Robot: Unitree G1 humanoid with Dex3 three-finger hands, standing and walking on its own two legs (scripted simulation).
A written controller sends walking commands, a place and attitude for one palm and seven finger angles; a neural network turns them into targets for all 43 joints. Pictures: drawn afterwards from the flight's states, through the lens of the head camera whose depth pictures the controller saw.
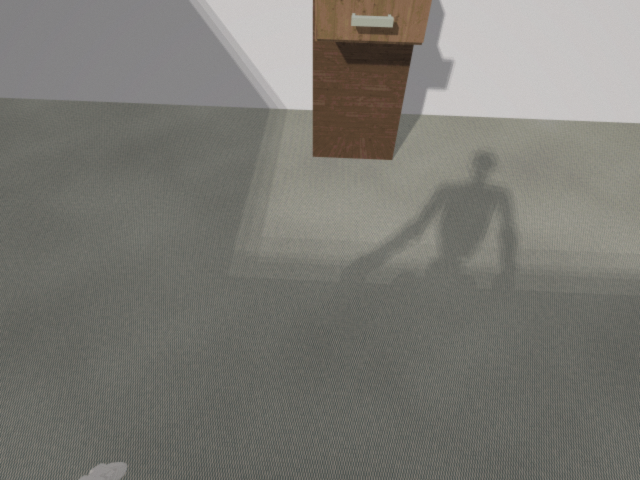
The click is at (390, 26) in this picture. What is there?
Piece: drawer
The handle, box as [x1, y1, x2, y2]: [351, 13, 393, 26]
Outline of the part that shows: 352,13 351,25 392,26 393,18 390,14 388,14 387,16 361,16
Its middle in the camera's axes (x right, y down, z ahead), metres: +0.16 -0.71 +1.25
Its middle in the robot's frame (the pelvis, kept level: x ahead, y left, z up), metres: +1.43 -0.10 +0.02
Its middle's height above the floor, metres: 0.79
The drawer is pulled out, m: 0.30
